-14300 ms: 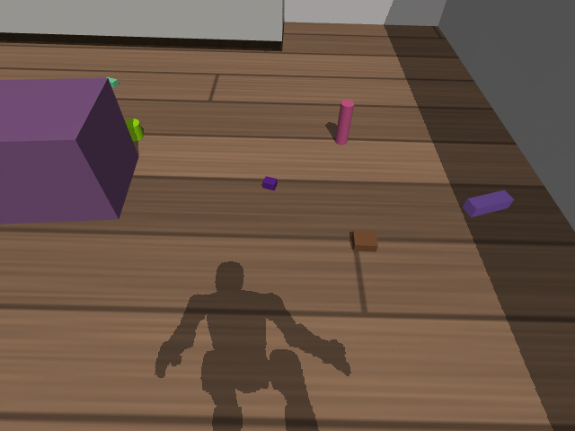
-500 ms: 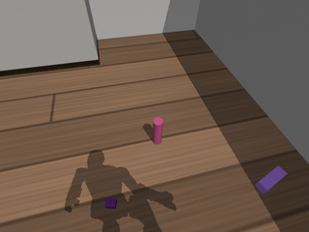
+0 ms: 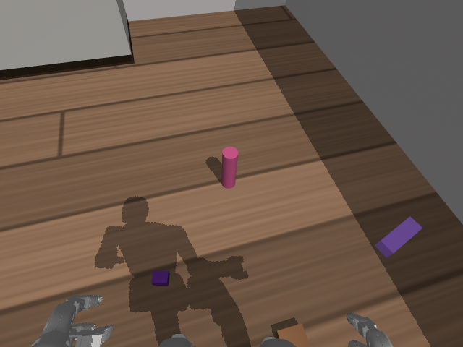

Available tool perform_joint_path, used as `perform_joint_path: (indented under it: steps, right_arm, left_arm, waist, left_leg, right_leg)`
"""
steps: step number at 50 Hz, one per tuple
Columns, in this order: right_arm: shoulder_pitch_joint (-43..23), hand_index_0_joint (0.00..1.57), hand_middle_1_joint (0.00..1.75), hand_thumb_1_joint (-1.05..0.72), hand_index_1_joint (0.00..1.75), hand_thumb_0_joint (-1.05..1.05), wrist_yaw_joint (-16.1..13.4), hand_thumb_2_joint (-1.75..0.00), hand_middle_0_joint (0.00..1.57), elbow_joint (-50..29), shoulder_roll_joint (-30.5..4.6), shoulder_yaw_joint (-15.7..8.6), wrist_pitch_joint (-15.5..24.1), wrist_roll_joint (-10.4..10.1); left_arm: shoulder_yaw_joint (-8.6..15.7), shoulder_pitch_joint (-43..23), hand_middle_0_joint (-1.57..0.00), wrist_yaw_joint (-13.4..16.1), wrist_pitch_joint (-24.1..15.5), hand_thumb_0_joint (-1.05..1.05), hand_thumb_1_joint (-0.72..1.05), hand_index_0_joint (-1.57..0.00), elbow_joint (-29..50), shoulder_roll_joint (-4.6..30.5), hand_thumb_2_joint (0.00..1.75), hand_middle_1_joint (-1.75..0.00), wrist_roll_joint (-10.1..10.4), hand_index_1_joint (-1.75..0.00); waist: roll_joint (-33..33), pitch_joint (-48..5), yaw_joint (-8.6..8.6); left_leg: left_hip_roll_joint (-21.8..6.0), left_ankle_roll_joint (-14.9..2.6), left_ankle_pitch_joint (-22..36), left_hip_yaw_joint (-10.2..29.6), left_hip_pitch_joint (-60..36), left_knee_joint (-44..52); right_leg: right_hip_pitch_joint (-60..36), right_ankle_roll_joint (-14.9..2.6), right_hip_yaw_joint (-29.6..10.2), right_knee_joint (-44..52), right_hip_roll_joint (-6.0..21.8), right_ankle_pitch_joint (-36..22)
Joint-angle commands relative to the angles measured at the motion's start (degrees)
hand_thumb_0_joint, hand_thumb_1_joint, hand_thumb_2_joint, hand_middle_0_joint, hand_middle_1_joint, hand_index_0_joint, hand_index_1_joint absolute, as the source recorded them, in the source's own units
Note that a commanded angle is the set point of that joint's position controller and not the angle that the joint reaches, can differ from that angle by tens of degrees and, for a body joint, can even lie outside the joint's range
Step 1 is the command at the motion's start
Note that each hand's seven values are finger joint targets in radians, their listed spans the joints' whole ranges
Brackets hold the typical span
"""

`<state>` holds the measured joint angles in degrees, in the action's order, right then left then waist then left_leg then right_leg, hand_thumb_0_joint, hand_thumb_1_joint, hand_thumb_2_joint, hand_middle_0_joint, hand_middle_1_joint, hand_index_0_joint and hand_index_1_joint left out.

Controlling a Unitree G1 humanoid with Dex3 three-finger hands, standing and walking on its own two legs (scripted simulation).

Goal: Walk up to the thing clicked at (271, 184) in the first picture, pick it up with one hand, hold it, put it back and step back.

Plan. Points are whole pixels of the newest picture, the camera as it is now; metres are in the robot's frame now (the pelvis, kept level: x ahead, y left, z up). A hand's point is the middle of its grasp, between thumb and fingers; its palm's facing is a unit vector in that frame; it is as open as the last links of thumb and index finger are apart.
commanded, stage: rise first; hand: left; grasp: from above
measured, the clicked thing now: (160, 278) +0.41 +0.25 -0.73
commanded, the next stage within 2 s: none
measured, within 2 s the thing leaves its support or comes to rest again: neither
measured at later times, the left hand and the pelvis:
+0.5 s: hand out of the picture +0.15 +0.26 -0.21, palm faces -0.19 -0.86 -0.48, open 11.6 cm; pelvis +0.01 +0.01 -0.08, yaw +0 degrees
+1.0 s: hand (106, 339) +0.17 +0.29 -0.34, palm faces -0.43 -0.63 -0.65, open 12.0 cm; pelvis -0.03 +0.01 -0.20, yaw -1 degrees
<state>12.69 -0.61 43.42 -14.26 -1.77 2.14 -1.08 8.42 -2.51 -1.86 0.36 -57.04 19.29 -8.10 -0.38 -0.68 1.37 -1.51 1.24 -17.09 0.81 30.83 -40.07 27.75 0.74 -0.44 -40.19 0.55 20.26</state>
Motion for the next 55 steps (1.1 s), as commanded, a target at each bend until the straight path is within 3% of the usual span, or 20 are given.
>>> perform_joint_path:
  steps: [1,6,11,15,16,20,21,22,25,26,31,35,36,40,43,44,46,48,52,55]
  right_arm:
    - [-2.33,0.2,0.3,-0.98,0.3,0.0,-0.22,-0.92,0.2,-11.73,-9.96,-3.47,2.11,-0.73]
    - [-0.5,0.2,0.3,-0.97,0.3,0.0,-0.55,-0.92,0.2,-14.01,-8.95,-3.94,3.54,-0.45]
    - [0.01,0.2,0.3,-0.97,0.3,0.0,-1.09,-0.92,0.2,-15.41,-8.12,-3.97,5.37,0.18]
    - [-0.03,0.2,0.3,-0.95,0.3,0.0,-1.26,-0.91,0.2,-16.32,-8.25,-4.22,6.19,0.45]
    - [-0.27,0.2,0.3,-0.95,0.3,0.0,-1.25,-0.91,0.2,-16.75,-8.31,-4.18,6.28,0.55]
    - [-1.43,0.2,0.3,-0.96,0.3,0.0,-0.84,-0.91,0.2,-17.9,-8.04,-3.99,6.84,0.67]
    - [-1.5,0.2,0.3,-0.95,0.3,0.0,-0.94,-0.91,0.2,-18.34,-7.77,-4.05,6.98,0.59]
    - [-1.59,0.2,0.3,-0.96,0.3,0.0,-0.88,-0.91,0.2,-18.88,-7.77,-4.03,7.0,0.63]
    - [-2.46,0.2,0.3,-0.97,0.3,0.0,-0.59,-0.91,0.2,-19.48,-7.42,-3.78,7.45,0.67]
    - [-2.5,0.2,0.3,-0.96,0.3,0.0,-0.33,-0.91,0.2,-20.05,-7.71,-3.88,7.51,0.51]
    - [-3.18,0.2,0.3,-0.98,0.3,0.0,0.47,-0.92,0.2,-20.58,-7.47,-3.9,7.91,0.56]
    - [-3.28,0.2,0.3,-0.99,0.3,0.0,1.1,-0.92,0.2,-20.26,-8.0,-4.38,7.9,0.51]
    - [-4.33,0.2,0.3,-0.98,0.3,0.0,1.19,-0.92,0.2,-21.14,-7.92,-4.26,8.01,0.35]
    - [-5.34,0.2,0.3,-0.99,0.3,0.0,1.44,-0.92,0.2,-19.56,-8.4,-4.08,8.51,0.32]
    - [-6.25,0.2,0.3,-0.96,0.3,0.0,1.67,-0.91,0.2,-17.83,-9.11,-4.54,9.28,0.86]
    - [-6.34,0.2,0.3,-0.97,0.3,0.0,1.74,-0.92,0.2,-17.6,-9.15,-4.53,9.53,1.02]
    - [-6.71,0.2,0.3,-0.96,0.3,0.0,1.9,-0.91,0.2,-16.94,-9.71,-4.79,10.09,1.22]
    - [-6.5,0.2,0.3,-0.96,0.3,0.0,2.17,-0.91,0.2,-15.97,-10.12,-5.05,10.36,1.23]
    - [-6.48,0.2,0.3,-0.98,0.3,0.0,2.76,-0.92,0.2,-13.42,-11.68,-5.35,9.59,1.41]
    - [-5.63,0.2,0.3,-0.96,0.3,0.0,3.15,-0.92,0.2,-11.44,-11.81,-5.46,8.37,1.46]
  left_arm:
    - [2.38,2.95,-0.52,2.12,3.57,0.0,-0.21,-0.51,8.77,10.05,0.62,-0.67,-2.0,-0.68]
    - [3.01,4.5,-0.52,2.83,5.59,0.0,-0.21,-0.5,17.86,9.63,0.63,-0.64,-3.13,-0.66]
    - [4.18,7.38,-0.54,3.09,4.75,0.0,-0.2,-0.51,26.72,10.35,0.64,-0.61,-5.06,-0.64]
    - [3.77,13.01,-0.55,2.59,5.58,0.0,-0.18,-0.52,31.72,9.85,0.63,-0.62,-6.49,-0.65]
    - [3.16,13.78,-0.54,2.69,5.97,0.0,-0.18,-0.52,31.98,8.97,0.63,-0.62,-6.66,-0.64]
    - [2.56,17.15,-0.54,2.97,7.37,0.0,-0.17,-0.52,34.62,7.9,0.62,-0.6,-7.32,-0.63]
    - [3.35,17.95,-0.54,3.15,7.6,0.0,-0.18,-0.51,35.98,8.61,0.64,-0.61,-7.78,-0.64]
    - [2.19,18.33,-0.53,3.16,7.86,0.0,-0.18,-0.51,36.35,7.31,0.62,-0.63,-7.92,-0.65]
    - [3.53,20.71,-0.51,3.48,8.24,0.0,-0.21,-0.49,38.93,8.86,0.64,-0.65,-8.58,-0.67]
    - [3.32,20.59,-0.51,3.58,8.28,0.0,-0.2,-0.49,38.9,8.63,0.64,-0.64,-8.74,-0.66]
    - [3.7,23.09,-0.53,3.57,8.06,0.0,-0.21,-0.51,43.64,9.48,0.64,-0.64,-9.88,-0.66]
    - [3.64,26.57,-0.52,3.33,8.18,0.0,-0.21,-0.5,45.59,9.34,0.63,-0.64,-10.56,-0.66]
    - [3.14,23.45,-0.52,3.45,7.95,0.0,-0.22,-0.49,47.4,9.9,0.64,-0.64,-11.05,-0.66]
    - [2.22,15.54,-0.51,3.73,5.26,0.0,-0.23,-0.49,41.73,11.5,0.65,-0.63,-14.77,-0.65]
    - [3.99,8.16,-0.49,4.42,0.72,0.0,-0.22,-0.46,35.54,15.24,0.66,-0.61,-18.6,-0.64]
    - [2.81,7.41,-0.51,4.57,-0.93,0.0,-0.22,-0.48,34.03,14.17,0.66,-0.58,-20.08,-0.62]
    - [2.15,3.57,-0.5,5.09,-4.7,0.0,-0.23,-0.46,33.98,15.36,0.68,-0.58,-22.53,-0.62]
    - [0.72,1.56,-0.5,5.69,-8.05,0.0,-0.22,-0.46,33.93,15.67,0.68,-0.58,-24.41,-0.62]
    - [4.63,-0.84,-0.51,8.67,-10.51,0.0,-0.23,-0.47,28.42,21.39,0.69,-0.56,-29.78,-0.61]
    - [4.75,-8.61,-0.48,10.95,-11.01,0.0,-0.23,-0.44,24.78,23.11,0.7,-0.6,-33.64,-0.63]
  waist:
    - [2.53,-11.04,-1.89]
    - [-0.4,-15.05,-0.68]
    - [3.17,-18.07,-0.24]
    - [5.46,-20.75,-0.34]
    - [4.51,-20.22,0.38]
    - [4.26,-20.17,0.46]
    - [4.39,-21.25,-0.04]
    - [3.27,-21.19,0.69]
    - [4.39,-23.13,-0.77]
    - [3.0,-23.57,-0.04]
    - [3.96,-26.46,-1.16]
    - [5.6,-26.8,-1.49]
    - [5.11,-27.02,-0.96]
    - [3.5,-24.93,0.9]
    - [3.52,-24.3,0.81]
    - [4.1,-25.1,0.86]
    - [6.37,-28.49,0.47]
    - [6.67,-33.45,0.23]
    - [8.15,-38.85,-1.66]
    - [7.12,-41.43,-1.63]
  left_leg:
    - [1.95,-0.83,2.93,-1.15,-1.62,1.0]
    - [1.67,-1.47,4.07,-1.18,2.16,-6.31]
    - [1.15,-1.62,4.52,-1.23,5.64,-12.45]
    - [0.18,-1.28,7.95,-0.01,4.92,-14.81]
    - [0.14,-1.23,7.17,0.33,6.25,-15.22]
    - [0.15,-1.45,5.89,0.65,10.35,-18.36]
    - [0.38,-1.71,6.35,0.31,10.79,-19.7]
    - [0.49,-1.77,5.39,0.21,11.96,-20.37]
    - [0.44,-1.87,6.79,0.57,13.83,-22.98]
    - [0.5,-1.99,7.04,0.71,14.83,-23.9]
    - [0.89,-2.21,8.33,0.53,18.08,-28.37]
    - [0.68,-1.69,5.82,1.64,19.76,-29.37]
    - [0.78,-1.93,5.32,1.67,21.22,-30.55]
    - [0.8,-2.35,0.94,1.93,28.47,-35.9]
    - [0.82,-2.32,-5.45,2.23,35.75,-40.73]
    - [0.93,-2.16,-7.95,2.19,37.3,-41.74]
    - [0.89,-1.86,-9.49,2.03,39.06,-44.41]
    - [0.98,-1.81,-6.7,2.08,39.26,-47.96]
    - [0.54,-1.64,-0.27,2.12,41.27,-54.46]
    - [0.38,-1.81,0.79,1.87,44.9,-58.58]
  right_leg:
    - [1.92,-2.04,2.79,1.45,-1.66,-3.29]
    - [7.27,-1.39,2.26,-4.58,-1.46,-4.29]
    - [12.55,-1.49,1.59,-10.84,-1.08,-5.33]
    - [16.3,-1.67,2.45,-14.75,-1.39,-6.17]
    - [16.71,-1.65,2.59,-15.24,-1.56,-5.62]
    - [19.81,-1.66,2.7,-18.03,-1.74,-4.67]
    - [20.07,-1.6,2.58,-18.42,-1.68,-5.53]
    - [20.65,-1.6,2.5,-18.77,-1.68,-5.1]
    - [22.6,-1.63,2.68,-21.62,-1.76,-5.56]
    - [23.1,-1.56,2.89,-22.38,-1.84,-5.8]
    - [26.12,-1.42,2.73,-26.31,-1.76,-7.16]
    - [30.01,-1.77,3.13,-29.34,-1.95,-3.41]
    - [30.89,-1.64,3.09,-29.84,-1.97,-3.76]
    - [38.34,-1.72,2.84,-34.61,-2.06,-0.35]
    - [45.61,-1.76,2.52,-39.8,-2.02,4.61]
    - [47.71,-1.93,2.32,-41.33,-2.1,6.51]
    - [51.44,-1.98,2.1,-44.59,-2.2,7.68]
    - [53.82,-1.91,2.42,-47.89,-2.46,5.54]
    - [59.3,-2.05,3.3,-54.61,-2.77,2.03]
    - [62.17,-2.08,3.93,-57.81,-3.06,1.1]
